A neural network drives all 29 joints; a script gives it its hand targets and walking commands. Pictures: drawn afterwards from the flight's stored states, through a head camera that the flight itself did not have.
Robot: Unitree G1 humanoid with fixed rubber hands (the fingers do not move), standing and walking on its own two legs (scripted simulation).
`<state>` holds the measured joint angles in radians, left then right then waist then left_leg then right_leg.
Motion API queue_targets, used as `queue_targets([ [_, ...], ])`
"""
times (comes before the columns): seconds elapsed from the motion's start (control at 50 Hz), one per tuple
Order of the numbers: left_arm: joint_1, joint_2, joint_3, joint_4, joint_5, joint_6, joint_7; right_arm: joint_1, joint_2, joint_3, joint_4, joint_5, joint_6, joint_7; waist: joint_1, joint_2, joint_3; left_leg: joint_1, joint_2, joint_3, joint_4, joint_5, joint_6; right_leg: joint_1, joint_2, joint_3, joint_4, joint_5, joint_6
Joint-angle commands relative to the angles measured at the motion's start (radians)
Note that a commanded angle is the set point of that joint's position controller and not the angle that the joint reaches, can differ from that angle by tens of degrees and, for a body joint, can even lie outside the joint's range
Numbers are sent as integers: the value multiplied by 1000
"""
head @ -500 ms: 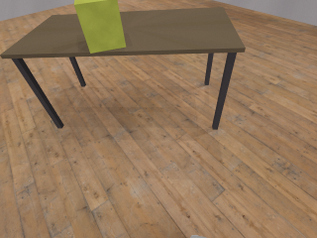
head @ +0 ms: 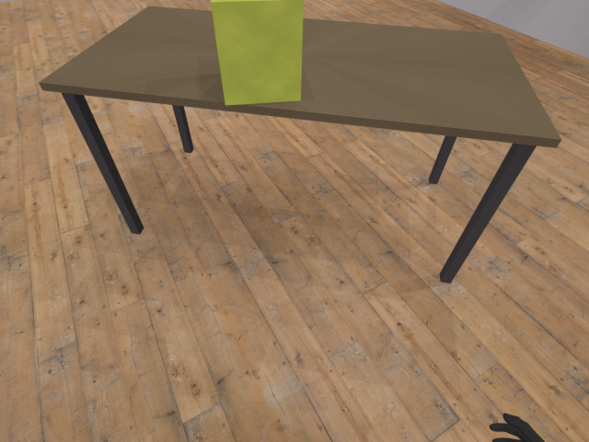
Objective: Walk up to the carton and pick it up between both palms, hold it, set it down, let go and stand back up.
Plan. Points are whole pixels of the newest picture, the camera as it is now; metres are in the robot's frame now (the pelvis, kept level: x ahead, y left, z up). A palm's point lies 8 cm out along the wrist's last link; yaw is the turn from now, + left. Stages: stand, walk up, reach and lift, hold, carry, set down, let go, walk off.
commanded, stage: walk up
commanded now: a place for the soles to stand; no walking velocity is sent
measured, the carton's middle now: (257, 41) +1.07 +0.11 +0.09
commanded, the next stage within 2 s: none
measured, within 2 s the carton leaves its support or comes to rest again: neither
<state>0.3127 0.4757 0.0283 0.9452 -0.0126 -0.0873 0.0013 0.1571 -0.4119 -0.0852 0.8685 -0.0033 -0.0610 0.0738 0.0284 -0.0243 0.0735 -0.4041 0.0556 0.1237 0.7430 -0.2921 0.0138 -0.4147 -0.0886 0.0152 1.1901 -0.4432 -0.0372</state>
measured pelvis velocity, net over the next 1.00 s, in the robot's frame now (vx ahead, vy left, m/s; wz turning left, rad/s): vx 0.29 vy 0.10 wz -0.06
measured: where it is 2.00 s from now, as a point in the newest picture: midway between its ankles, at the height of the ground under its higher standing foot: (251, 384)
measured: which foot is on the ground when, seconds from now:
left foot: down 0.00-0.20, up 0.22-0.48, down 0.50-0.82, up 0.84-1.00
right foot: up 0.00-0.16, down 0.18-0.52, up 0.54-0.78, down 0.80-1.00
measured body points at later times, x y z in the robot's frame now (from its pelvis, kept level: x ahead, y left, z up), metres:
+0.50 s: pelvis +0.15 +0.05 -0.01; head +0.16 +0.04 +0.44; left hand +0.18 +0.41 -0.09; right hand +0.28 -0.27 -0.12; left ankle +0.27 +0.19 -0.70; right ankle +0.14 -0.10 -0.71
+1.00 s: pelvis +0.29 +0.10 +0.00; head +0.30 +0.07 +0.45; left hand +0.36 +0.44 -0.08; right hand +0.34 -0.24 -0.13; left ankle +0.36 +0.23 -0.67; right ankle +0.31 -0.02 -0.71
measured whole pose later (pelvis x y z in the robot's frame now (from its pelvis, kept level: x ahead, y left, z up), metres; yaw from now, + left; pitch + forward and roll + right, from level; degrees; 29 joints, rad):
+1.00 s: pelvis +0.29 +0.10 +0.00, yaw -4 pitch -4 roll -2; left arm 0.32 0.43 0.06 0.92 0.01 -0.11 0.01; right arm 0.24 -0.45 -0.08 0.94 -0.03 0.00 0.07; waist 0.00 0.10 0.09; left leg -0.53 0.08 -0.01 1.08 -0.43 0.01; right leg -0.31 -0.03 -0.12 0.77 -0.38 -0.02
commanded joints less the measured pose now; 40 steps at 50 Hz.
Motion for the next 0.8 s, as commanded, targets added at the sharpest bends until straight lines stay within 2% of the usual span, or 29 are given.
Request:
queue_targets([
  [0.0, 76, 194, 57, -43, 3, -27, 4, 104, -269, -65, -54, 8, -12, -32, -55, 209, -58, 268, 286, -357, -374, 179, 240, -224, -40, 14, -92, 7, 18],
  [0.04, 44, 200, 61, -52, 15, -17, -10, 61, -292, -72, -85, 1, -15, -24, -60, 184, -32, 207, 318, -318, -410, 29, 256, -162, -51, -36, -234, 2, 24],
  [0.06, 31, 194, 67, -54, 12, -15, -14, 80, -322, -73, -73, -11, -13, -22, -70, 239, -38, 179, 321, -327, -410, -8, 254, -129, -56, -32, -284, -9, 13],
  [0.1, 32, 182, 78, -50, 12, -21, -23, 13, -312, -66, -108, -13, 3, -12, -40, 290, -43, 78, 275, -256, -416, -190, 246, -27, -22, -80, -374, 36, 2],
  [0.12, 49, 167, 85, -27, 11, -25, -23, -12, -297, -67, -103, -15, 13, -8, -21, 259, -34, -2, 237, -217, -386, -283, 209, 78, 2, -101, -465, 92, -5],
  [0.14, 140, 183, 99, -11, 23, -24, -16, -48, -288, -58, -122, -19, 18, -8, 40, 213, -59, -83, 209, -157, -282, -340, 185, 217, 31, -138, -485, 124, -8],
  [0.16, 229, 214, 121, 37, 34, -29, -9, -62, -231, -49, -135, -27, 27, -8, 84, 61, -92, -241, 172, -145, -128, -429, 160, 429, 68, -128, -464, 64, -7],
  [0.18, 344, 298, 155, 29, 32, -32, 11, -91, -171, -25, -159, -25, 23, -6, 169, -179, -87, -429, 57, -9, 239, -297, 102, 536, -89, 196, -719, -244, -81],
  [0.2, 343, 366, 149, -11, 38, -42, 17, -149, -152, -15, -191, -10, 22, -16, 154, -266, -101, -575, -85, -86, 457, -315, 47, 490, -372, 811, -999, -384, -220],
  [0.22, 214, 358, 133, -47, 8, -39, 19, -139, -260, -38, -166, -10, 27, -31, 95, -90, 0, -556, 29, -190, 467, -267, 14, 408, -402, 760, -973, -285, -281],
  [0.24, 152, 323, 124, -60, 7, -44, 23, -109, -256, -42, -125, -7, 24, -31, 55, -37, 52, -514, 59, -205, 475, -211, 8, 331, -385, 623, -927, -78, -274],
  [0.3, 81, 287, 117, -83, 12, -49, 29, 1, -246, -53, -70, -28, 22, -24, -10, -64, 26, -378, 94, -225, 387, -174, -9, 271, -317, 404, -848, 177, -237],
  [0.36, 83, 291, 113, -88, 19, -54, 25, -15, -228, -50, -80, -25, 30, -7, -4, -85, 9, -282, 73, -167, 266, -129, -8, 207, -264, 257, -811, 155, -216],
  [0.38, 32, 312, 120, -107, 25, -53, 22, -21, -237, -50, -68, -14, 37, 5, -6, -192, -12, -242, 93, -168, 233, -91, 2, 164, -293, 255, -829, 61, -231],
  [0.42, 35, 303, 112, -100, 24, -42, 16, -66, -240, -56, -62, -27, 32, 11, 4, -170, 21, -144, 53, -105, 129, -119, -2, 75, -259, 210, -817, 41, -213],
  [0.46, -90, 299, 100, -147, 32, -34, 19, 74, -241, -76, -23, -19, 32, 20, -90, -166, -35, 159, 28, -51, 22, -46, 15, -135, -206, 77, -729, -140, -157],
  [0.48, -88, 256, 77, -116, 36, -28, 14, 164, -247, -84, 19, -9, 24, 16, -134, -7, -41, 356, -18, -15, -52, -45, 17, -249, -143, -17, -561, -106, -126],
  [0.5, -30, 187, 55, -120, 41, -26, 11, 263, -293, -107, 46, -24, 20, -1, -175, 204, -75, 452, -21, -86, -129, -181, 46, -322, -53, -100, -274, -48, -91],
  [0.52, -18, 130, 42, -137, 20, -34, 11, 318, -385, -115, 21, -30, 5, -13, -189, 448, -81, 442, 285, -686, -460, -596, 169, -477, 93, -115, 88, -71, -30],
  [0.54, -53, 208, 57, -133, 6, -25, 24, 220, -429, -119, -10, -3, -1, -16, -161, 253, -69, 337, 397, -953, -626, -709, 233, -500, 89, 55, 173, -116, -23],
  [0.56, -56, 273, 70, -105, 8, -22, 26, 155, -411, -109, -21, 9, -4, -22, -114, 62, -59, 279, 429, -871, -559, -640, 276, -423, 22, 76, 181, -50, -8],
  [0.58, 48, 269, 78, -57, 4, -24, 22, 85, -366, -99, -43, 12, 1, -27, -64, 143, -89, 321, 350, -672, -455, -508, 264, -409, -13, 41, 129, 2, -2],
  [0.62, 64, 252, 77, -10, 22, -27, 17, 68, -299, -74, -40, 1, 1, -36, -53, 133, -39, 198, 303, -510, -410, -341, 247, -296, -46, 20, -23, -2, 26],
  [0.64, 73, 247, 75, -13, 22, -24, 16, 87, -303, -68, -44, -5, -1, -32, -54, 157, -25, 158, 296, -469, -412, -280, 239, -263, -30, 5, -80, -24, 29],
  [0.68, 26, 225, 84, -29, 29, -17, 2, 101, -321, -74, -36, -17, 1, -24, -79, 239, 8, 83, 310, -423, -430, -400, 259, -177, -12, -45, -205, -110, 26],
  [0.7, 16, 224, 91, -56, 23, -20, 1, 84, -320, -68, -46, -23, -2, -22, -89, 248, 10, 92, 331, -458, -421, -385, 263, -186, -14, -25, -266, -72, 18],
  [0.74, 19, 217, 105, -42, 26, -22, -6, 35, -329, -69, -66, -18, 9, -21, -41, 194, 56, -87, 323, -388, -447, -453, 244, -28, 7, -62, -341, -4, 0],
  [0.76, 113, 196, 104, 3, 22, -27, -4, -64, -309, -63, -88, -14, 14, -19, 36, 197, 38, -171, 274, -289, -360, -475, 213, 117, 10, -84, -429, 135, -11],
  [0.78, 192, 203, 116, 26, 30, -34, 1, -71, -241, -43, -104, -23, 25, -15, 67, 97, -3, -299, 188, -203, -211, -471, 158, 327, 70, -95, -516, 96, -29],
])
